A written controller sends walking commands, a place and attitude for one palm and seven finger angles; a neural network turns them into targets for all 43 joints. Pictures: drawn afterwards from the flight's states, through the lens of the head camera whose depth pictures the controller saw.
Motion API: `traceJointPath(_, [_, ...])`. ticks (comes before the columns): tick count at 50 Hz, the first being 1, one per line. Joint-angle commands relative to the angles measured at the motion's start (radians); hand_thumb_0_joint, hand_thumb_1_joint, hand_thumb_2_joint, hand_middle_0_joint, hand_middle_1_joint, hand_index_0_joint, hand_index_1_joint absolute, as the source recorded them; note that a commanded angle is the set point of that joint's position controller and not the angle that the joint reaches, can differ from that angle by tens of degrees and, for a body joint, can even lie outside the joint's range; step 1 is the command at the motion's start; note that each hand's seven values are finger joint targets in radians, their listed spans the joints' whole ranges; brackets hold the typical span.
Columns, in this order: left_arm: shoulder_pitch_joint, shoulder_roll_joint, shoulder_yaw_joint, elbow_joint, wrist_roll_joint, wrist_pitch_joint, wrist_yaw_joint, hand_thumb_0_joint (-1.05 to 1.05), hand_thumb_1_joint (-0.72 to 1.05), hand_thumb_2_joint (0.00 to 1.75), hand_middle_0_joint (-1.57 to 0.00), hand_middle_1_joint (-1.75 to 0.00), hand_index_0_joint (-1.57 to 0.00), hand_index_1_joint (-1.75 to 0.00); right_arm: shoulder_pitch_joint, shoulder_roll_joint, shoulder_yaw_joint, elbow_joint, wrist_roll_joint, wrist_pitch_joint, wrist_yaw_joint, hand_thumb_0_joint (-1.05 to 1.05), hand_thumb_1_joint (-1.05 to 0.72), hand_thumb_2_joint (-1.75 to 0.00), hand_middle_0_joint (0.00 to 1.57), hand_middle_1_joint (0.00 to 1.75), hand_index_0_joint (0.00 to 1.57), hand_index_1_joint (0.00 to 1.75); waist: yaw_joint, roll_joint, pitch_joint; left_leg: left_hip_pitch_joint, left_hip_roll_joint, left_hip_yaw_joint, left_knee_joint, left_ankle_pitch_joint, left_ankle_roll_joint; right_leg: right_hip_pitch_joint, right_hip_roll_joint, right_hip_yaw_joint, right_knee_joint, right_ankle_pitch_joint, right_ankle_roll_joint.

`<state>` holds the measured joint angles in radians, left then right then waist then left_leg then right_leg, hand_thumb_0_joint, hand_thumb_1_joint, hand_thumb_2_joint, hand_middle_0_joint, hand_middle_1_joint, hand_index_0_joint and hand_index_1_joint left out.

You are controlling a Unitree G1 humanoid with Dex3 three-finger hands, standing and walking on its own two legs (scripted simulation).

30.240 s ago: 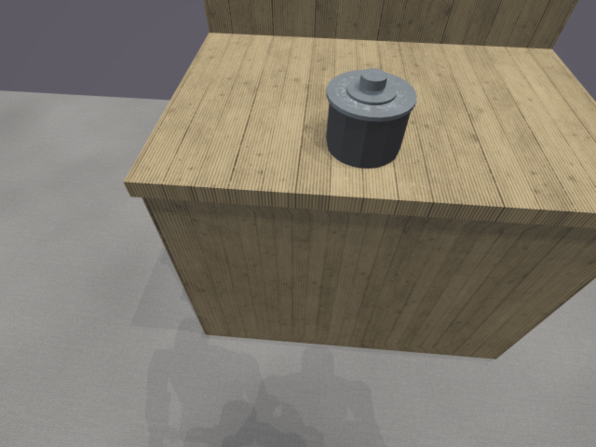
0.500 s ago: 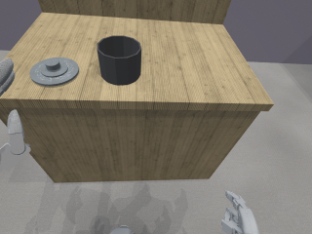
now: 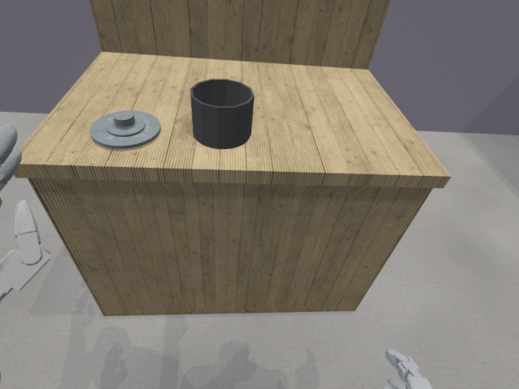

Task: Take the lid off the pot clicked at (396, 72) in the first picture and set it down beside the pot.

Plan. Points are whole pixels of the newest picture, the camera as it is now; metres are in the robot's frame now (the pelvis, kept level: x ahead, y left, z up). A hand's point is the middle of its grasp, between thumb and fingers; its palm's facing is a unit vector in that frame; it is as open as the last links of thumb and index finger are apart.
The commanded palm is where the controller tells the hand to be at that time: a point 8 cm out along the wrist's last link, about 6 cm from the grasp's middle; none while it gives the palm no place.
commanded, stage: stop stepping back and stand still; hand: left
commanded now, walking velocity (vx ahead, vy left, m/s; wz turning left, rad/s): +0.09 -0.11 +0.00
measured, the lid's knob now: (124, 118) +0.69 +0.36 +0.06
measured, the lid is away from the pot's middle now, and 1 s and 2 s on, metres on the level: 0.24 0.24 0.24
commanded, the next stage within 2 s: let the arm hang, fingers relaxed in 0.24 s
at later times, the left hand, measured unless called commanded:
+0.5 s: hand (102, 368) +0.19 +0.26 -0.10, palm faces +0.15 -0.94 -0.29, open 7.4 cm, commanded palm none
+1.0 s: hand out of the picture +0.02 +0.18 -0.17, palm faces +0.06 -0.98 -0.20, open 7.3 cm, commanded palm none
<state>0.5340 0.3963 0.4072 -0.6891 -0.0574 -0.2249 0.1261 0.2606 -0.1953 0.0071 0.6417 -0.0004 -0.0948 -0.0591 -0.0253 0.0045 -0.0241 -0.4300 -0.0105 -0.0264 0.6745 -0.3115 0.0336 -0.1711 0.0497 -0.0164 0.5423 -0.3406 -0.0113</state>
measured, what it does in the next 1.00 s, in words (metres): steps on the spot: left foot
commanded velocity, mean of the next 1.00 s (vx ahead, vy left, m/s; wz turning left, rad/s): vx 0.00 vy -0.01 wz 0.00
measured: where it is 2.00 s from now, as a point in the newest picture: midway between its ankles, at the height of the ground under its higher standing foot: outside the picture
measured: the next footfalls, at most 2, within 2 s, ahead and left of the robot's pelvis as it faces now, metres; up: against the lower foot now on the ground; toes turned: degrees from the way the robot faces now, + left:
left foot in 0.40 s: +0.04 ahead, +0.12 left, +0.00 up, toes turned +2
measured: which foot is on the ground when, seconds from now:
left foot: down 0.00-0.24, up 0.26-0.38, down 0.40-1.00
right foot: down 0.00-1.00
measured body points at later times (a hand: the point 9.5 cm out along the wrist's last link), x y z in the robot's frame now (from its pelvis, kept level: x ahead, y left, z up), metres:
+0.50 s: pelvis -0.01 +0.03 -0.02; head -0.03 +0.03 +0.43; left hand +0.17 +0.30 -0.07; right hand +0.11 -0.23 -0.13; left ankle +0.00 +0.12 -0.73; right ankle -0.04 -0.09 -0.72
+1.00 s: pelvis +0.02 +0.01 +0.01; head +0.06 +0.01 +0.46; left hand +0.01 +0.23 -0.15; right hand +0.01 -0.20 -0.15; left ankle +0.00 +0.12 -0.73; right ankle -0.04 -0.10 -0.73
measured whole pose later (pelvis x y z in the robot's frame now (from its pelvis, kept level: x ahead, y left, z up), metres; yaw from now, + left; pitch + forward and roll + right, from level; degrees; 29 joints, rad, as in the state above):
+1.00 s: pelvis +0.02 +0.01 +0.01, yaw +3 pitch +1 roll +0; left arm 0.27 0.14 0.01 1.08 0.00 0.01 0.05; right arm 0.31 -0.11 -0.03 1.07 -0.01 0.01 -0.05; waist -0.02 0.01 0.07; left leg -0.24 -0.01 0.00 0.52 -0.29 0.02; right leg -0.12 0.04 0.02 0.45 -0.34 -0.03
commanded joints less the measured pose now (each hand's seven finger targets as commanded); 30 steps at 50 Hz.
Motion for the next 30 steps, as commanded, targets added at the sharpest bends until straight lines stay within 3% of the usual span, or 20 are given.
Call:
traceJointPath(1, [-0.173,0.178,0.110,-0.214,-0.011,-0.022,0.018,0.00,0.90,0.90,-0.20,-0.30,-0.20,-0.30,-0.158,-0.124,-0.028,-0.194,0.005,-0.060,-0.009,0.00,-0.90,-0.90,0.20,0.30,0.20,0.30,-0.009,0.335,0.103,0.035,0.217,-0.435,-0.611,-0.676,-0.003,-0.245,0.087,-0.053,0.227,-0.274,-0.017])
traceJointPath(2, [-0.189,0.218,0.139,-0.246,-0.005,-0.021,0.018,0.00,0.90,0.90,-0.20,-0.30,-0.20,-0.30,-0.152,-0.107,-0.033,-0.202,-0.002,-0.074,-0.004,0.00,-0.90,-0.90,0.20,0.30,0.20,0.30,0.014,0.334,0.073,-0.063,0.257,-0.471,-0.686,-0.674,-0.016,-0.138,0.095,-0.016,0.401,-0.221,-0.016])
traceJointPath(3, [-0.198,0.254,0.160,-0.272,-0.009,-0.029,0.012,0.00,0.90,0.90,-0.20,-0.30,-0.20,-0.30,-0.149,-0.095,-0.035,-0.203,-0.007,-0.085,0.004,0.00,-0.90,-0.90,0.20,0.30,0.20,0.30,0.026,0.279,0.038,-0.084,0.257,-0.448,-0.680,-0.610,-0.023,-0.099,0.083,0.012,0.465,-0.199,-0.015])
traceJointPath(5, [-0.046,0.190,0.126,-0.193,-0.007,-0.020,0.005,0.00,0.90,0.90,-0.20,-0.30,-0.20,-0.30,-0.142,-0.089,-0.038,-0.192,-0.008,-0.097,0.025,0.00,-0.90,-0.90,0.20,0.30,0.20,0.30,0.041,0.181,-0.016,-0.024,0.227,-0.293,-0.591,-0.417,0.025,-0.045,0.035,0.009,0.306,-0.176,-0.023])
traceJointPath(8, [0.045,0.183,0.119,-0.223,-0.003,-0.016,0.003,0.00,0.90,0.90,-0.20,-0.30,-0.20,-0.30,-0.148,-0.094,-0.036,-0.211,-0.016,-0.084,0.025,0.00,-0.90,-0.90,0.20,0.30,0.20,0.30,0.041,0.217,-0.075,0.001,0.162,-0.161,-0.530,-0.308,-0.016,0.133,0.038,-0.033,-0.037,-0.143,-0.024])
traceJointPath(9, [0.045,0.200,0.130,-0.235,0.003,-0.020,0.000,0.00,0.90,0.90,-0.20,-0.30,-0.20,-0.30,-0.134,-0.095,-0.039,-0.208,-0.018,-0.070,0.019,0.00,-0.90,-0.90,0.20,0.30,0.20,0.30,0.036,0.141,-0.078,-0.011,0.120,-0.110,-0.459,-0.271,-0.026,0.182,0.020,-0.008,-0.148,-0.105,-0.021])
traceJointPath(10, [0.016,0.217,0.136,-0.246,0.009,-0.027,-0.004,0.00,0.90,0.90,-0.20,-0.30,-0.20,-0.30,-0.122,-0.094,-0.046,-0.203,-0.019,-0.056,0.014,0.00,-0.90,-0.90,0.20,0.30,0.20,0.30,0.024,0.003,-0.061,0.023,0.056,-0.033,-0.299,-0.200,-0.030,0.123,-0.041,0.058,-0.270,-0.091,-0.040])
traceJointPath(11, [-0.018,0.243,0.160,-0.239,0.007,-0.036,-0.003,0.00,0.90,0.90,-0.20,-0.30,-0.20,-0.30,-0.104,-0.100,-0.056,-0.187,-0.019,-0.043,0.007,0.00,-0.90,-0.90,0.20,0.30,0.20,0.30,0.005,-0.126,-0.057,0.136,0.004,0.026,-0.012,-0.080,-0.039,-0.064,-0.178,0.216,-0.367,-0.115,-0.105])
traceJointPath(12, [-0.069,0.258,0.178,-0.251,-0.005,-0.041,0.003,0.00,0.90,0.90,-0.20,-0.30,-0.20,-0.30,-0.087,-0.107,-0.056,-0.167,-0.021,-0.034,0.005,0.00,-0.90,-0.90,0.20,0.30,0.20,0.30,-0.009,-0.129,-0.087,0.196,0.002,0.037,0.158,0.001,-0.039,-0.170,-0.281,0.282,-0.392,-0.080,-0.159])
traceJointPath(14, [-0.092,0.202,0.149,-0.179,-0.010,-0.030,0.013,0.00,0.90,0.90,-0.20,-0.30,-0.20,-0.30,-0.092,-0.099,-0.061,-0.156,0.001,-0.036,0.008,0.00,-0.90,-0.90,0.20,0.30,0.20,0.30,-0.015,-0.151,-0.017,0.135,0.010,-0.021,0.233,-0.049,-0.034,-0.249,-0.327,0.374,-0.412,-0.255,-0.187])
traceJointPath(15, [-0.195,-0.058,-0.254,0.670,0.128,0.143,-0.079,0.00,0.90,0.90,-0.20,-0.30,-0.20,-0.30,-0.072,-0.287,-0.137,0.071,0.015,-0.080,0.082,0.00,-0.90,-0.90,0.20,0.30,0.20,0.30,-0.076,-0.027,0.031,-0.054,0.119,-0.033,0.350,-0.021,-0.022,-0.223,-0.355,0.102,-0.125,0.216,-0.185])
traceJointPath(16, [-0.175,-0.053,-0.263,0.727,0.118,0.200,-0.095,0.00,0.90,0.90,-0.20,-0.30,-0.20,-0.30,-0.030,-0.205,-0.126,0.056,0.020,-0.007,0.080,0.00,-0.90,-0.90,0.20,0.30,0.20,0.30,-0.062,-0.018,-0.030,0.087,0.097,-0.054,0.285,-0.068,-0.036,-0.311,-0.304,0.121,-0.036,0.205,-0.178])
traceJointPath(18, [-0.196,-0.097,-0.305,0.811,0.108,0.230,-0.107,0.00,0.90,0.90,-0.20,-0.30,-0.20,-0.30,0.003,-0.145,-0.085,0.026,-0.001,0.052,0.080,0.00,-0.90,-0.90,0.20,0.30,0.20,0.30,-0.043,-0.064,0.006,0.122,0.110,-0.101,0.030,0.159,0.011,-0.358,-0.184,0.026,0.091,0.044,-0.081])
traceJointPath(20, [-0.193,-0.123,-0.323,0.916,0.099,0.242,-0.115,0.00,0.90,0.90,-0.20,-0.30,-0.20,-0.30,-0.040,-0.202,-0.087,0.026,-0.029,0.056,0.062,0.00,-0.90,-0.90,0.20,0.30,0.20,0.30,0.013,-0.012,0.054,0.040,0.232,-0.332,-0.163,0.180,0.115,-0.306,-0.065,-0.013,0.225,-0.034,-0.012])
traceJointPath(21, [-0.235,-0.133,-0.320,0.959,0.095,0.232,-0.116,0.00,0.90,0.90,-0.20,-0.30,-0.20,-0.30,-0.027,-0.215,-0.086,0.008,-0.043,0.050,0.053,0.00,-0.90,-0.90,0.20,0.30,0.20,0.30,0.018,-0.074,0.032,0.078,0.252,-0.408,-0.193,0.371,0.152,-0.286,-0.049,0.008,0.270,0.053,-0.001])
traceJointPath(23, [-0.358,-0.115,-0.321,1.084,0.083,0.244,-0.108,0.00,0.90,0.90,-0.20,-0.30,-0.20,-0.30,0.011,-0.215,-0.088,0.054,-0.052,0.050,0.034,0.00,-0.90,-0.90,0.20,0.30,0.20,0.30,-0.009,0.022,0.043,0.114,0.306,-0.504,-0.294,0.550,0.201,-0.332,-0.041,0.055,0.421,-0.104,0.011])
traceJointPath(24, [-0.374,-0.103,-0.323,1.159,0.074,0.247,-0.107,0.00,0.90,0.90,-0.20,-0.30,-0.20,-0.30,0.028,-0.208,-0.086,0.082,-0.053,0.056,0.026,0.00,-0.90,-0.90,0.20,0.30,0.20,0.30,-0.011,0.030,0.050,0.117,0.330,-0.493,-0.326,0.535,0.222,-0.345,-0.048,0.095,0.488,-0.184,0.010])
traceJointPath(26, [-0.348,-0.090,-0.334,1.299,0.067,0.252,-0.116,0.00,0.90,0.90,-0.20,-0.30,-0.20,-0.30,-0.007,-0.192,-0.075,0.115,-0.044,0.062,0.020,0.00,-0.90,-0.90,0.20,0.30,0.20,0.30,0.021,0.085,0.027,0.049,0.303,-0.414,-0.368,0.283,0.204,-0.265,-0.074,0.127,0.484,-0.191,0.008])
traceJointPath(29, [-0.237,-0.094,-0.355,1.465,0.069,0.245,-0.128,0.00,0.90,0.90,-0.20,-0.30,-0.20,-0.30,-0.052,-0.172,-0.066,0.160,-0.027,0.067,0.023,0.00,-0.90,-0.90,0.20,0.30,0.20,0.30,0.074,0.134,-0.037,-0.003,0.177,-0.186,-0.301,0.109,0.093,0.015,-0.059,0.061,0.113,-0.030,0.004])
traceJointPath(30, [-0.214,-0.085,-0.359,1.511,0.071,0.234,-0.122,0.00,0.90,0.90,-0.20,-0.30,-0.20,-0.30,-0.023,-0.133,-0.060,0.184,-0.015,0.068,0.023,0.00,-0.90,-0.90,0.20,0.30,0.20,0.30,0.064,0.081,-0.053,0.005,0.102,-0.116,-0.227,0.077,0.047,0.077,-0.071,0.113,-0.031,0.079,-0.008])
